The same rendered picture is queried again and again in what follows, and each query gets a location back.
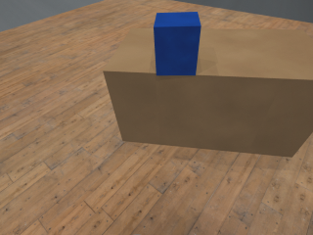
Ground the carton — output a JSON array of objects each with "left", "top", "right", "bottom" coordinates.
[{"left": 154, "top": 12, "right": 201, "bottom": 75}]

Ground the pedestal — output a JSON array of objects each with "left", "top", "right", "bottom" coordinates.
[{"left": 103, "top": 27, "right": 313, "bottom": 158}]

